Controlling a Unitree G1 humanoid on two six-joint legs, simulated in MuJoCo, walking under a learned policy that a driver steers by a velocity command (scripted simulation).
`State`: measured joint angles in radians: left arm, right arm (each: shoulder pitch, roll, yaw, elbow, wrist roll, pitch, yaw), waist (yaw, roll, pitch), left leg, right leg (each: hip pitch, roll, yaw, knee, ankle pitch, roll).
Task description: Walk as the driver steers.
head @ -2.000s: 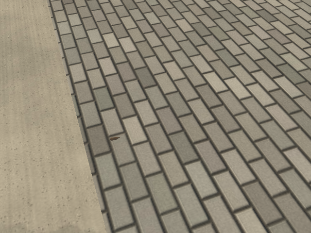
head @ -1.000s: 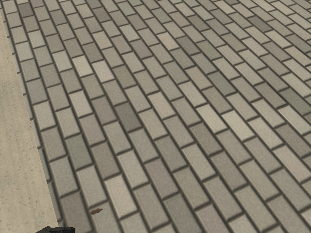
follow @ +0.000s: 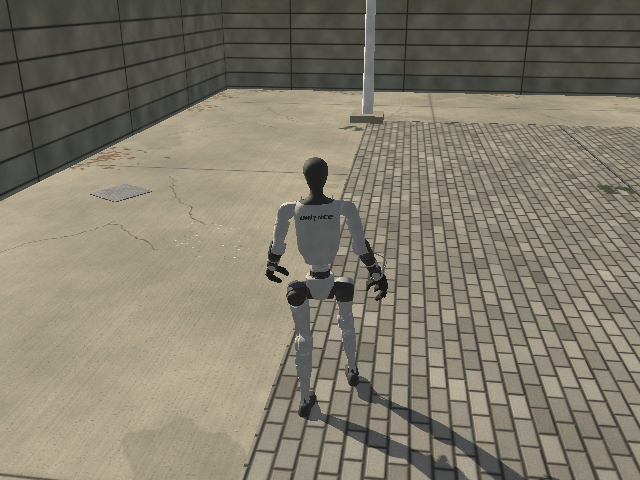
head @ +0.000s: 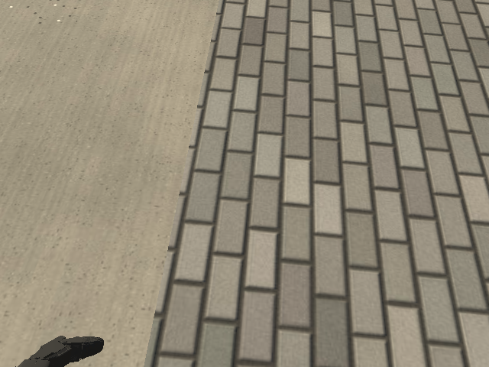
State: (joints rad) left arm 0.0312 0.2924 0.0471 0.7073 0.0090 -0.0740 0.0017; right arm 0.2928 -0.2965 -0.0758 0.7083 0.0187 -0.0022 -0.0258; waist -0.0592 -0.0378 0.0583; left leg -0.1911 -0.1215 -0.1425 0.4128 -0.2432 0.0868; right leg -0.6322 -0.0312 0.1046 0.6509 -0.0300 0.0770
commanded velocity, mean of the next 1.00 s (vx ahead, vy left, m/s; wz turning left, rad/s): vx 0.17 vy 0.00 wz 0.40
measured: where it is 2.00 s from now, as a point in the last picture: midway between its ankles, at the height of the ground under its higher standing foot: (162, 268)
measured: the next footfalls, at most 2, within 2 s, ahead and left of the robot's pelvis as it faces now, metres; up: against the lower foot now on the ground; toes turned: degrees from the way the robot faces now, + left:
right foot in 0.10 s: +0.23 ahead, -0.12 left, +0.00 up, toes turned +9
left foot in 0.54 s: +0.10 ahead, +0.12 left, +0.00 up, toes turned +20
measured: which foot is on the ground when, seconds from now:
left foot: down 0.00-0.10, up 0.12-0.52, down 0.54-1.00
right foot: up 0.00-0.08, down 0.10-0.54, up 0.56-1.00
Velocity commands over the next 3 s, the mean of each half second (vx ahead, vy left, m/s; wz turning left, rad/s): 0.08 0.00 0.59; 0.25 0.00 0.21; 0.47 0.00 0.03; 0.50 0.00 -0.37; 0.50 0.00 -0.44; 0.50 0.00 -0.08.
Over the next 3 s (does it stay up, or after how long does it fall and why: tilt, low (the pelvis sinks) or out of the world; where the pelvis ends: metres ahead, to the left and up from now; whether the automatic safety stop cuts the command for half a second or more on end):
stays up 1.26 0.23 0.00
